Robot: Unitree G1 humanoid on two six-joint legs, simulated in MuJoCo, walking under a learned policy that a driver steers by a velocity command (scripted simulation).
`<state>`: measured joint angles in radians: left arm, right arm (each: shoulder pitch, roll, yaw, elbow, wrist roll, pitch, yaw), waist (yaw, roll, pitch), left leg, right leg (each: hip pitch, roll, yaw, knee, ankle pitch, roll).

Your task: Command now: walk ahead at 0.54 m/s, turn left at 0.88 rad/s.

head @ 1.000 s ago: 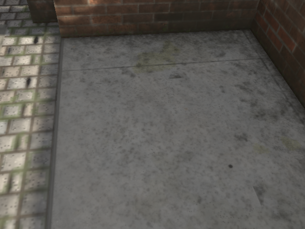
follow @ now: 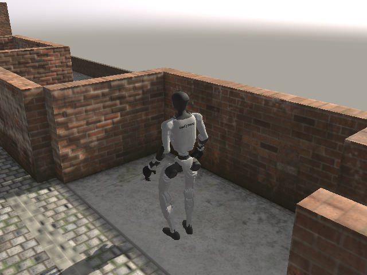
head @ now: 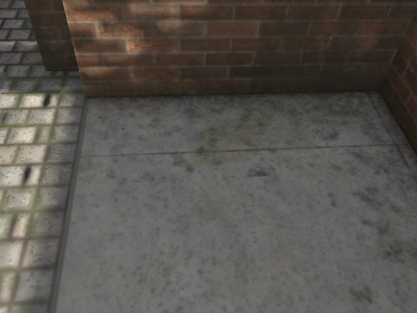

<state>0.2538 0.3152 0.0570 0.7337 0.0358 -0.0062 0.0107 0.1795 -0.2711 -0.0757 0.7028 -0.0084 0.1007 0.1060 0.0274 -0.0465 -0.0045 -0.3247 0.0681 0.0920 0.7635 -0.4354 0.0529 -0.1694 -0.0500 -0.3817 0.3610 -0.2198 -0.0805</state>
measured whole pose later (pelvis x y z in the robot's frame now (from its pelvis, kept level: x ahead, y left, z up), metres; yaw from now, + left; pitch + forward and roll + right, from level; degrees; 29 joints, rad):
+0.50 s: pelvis +0.27 +0.07 -0.05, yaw +5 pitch +2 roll +0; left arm 0.14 0.30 0.01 0.69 0.01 -0.01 -0.08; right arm 0.41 -0.30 -0.04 0.85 -0.05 -0.08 0.00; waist -0.02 0.02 0.04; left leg 0.36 -0.02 0.17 0.15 -0.47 0.00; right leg -0.69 0.01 -0.12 0.72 -0.13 -0.15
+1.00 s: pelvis +0.74 +0.08 -0.03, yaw -20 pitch +3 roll +1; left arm 0.41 0.37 0.10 0.82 0.00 -0.06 0.00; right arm 0.00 -0.30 0.02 0.58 -0.06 -0.10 -0.01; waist 0.10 -0.02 0.04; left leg -0.55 0.02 -0.02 0.58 -0.06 -0.02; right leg -0.03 0.15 0.27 0.83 -0.50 -0.10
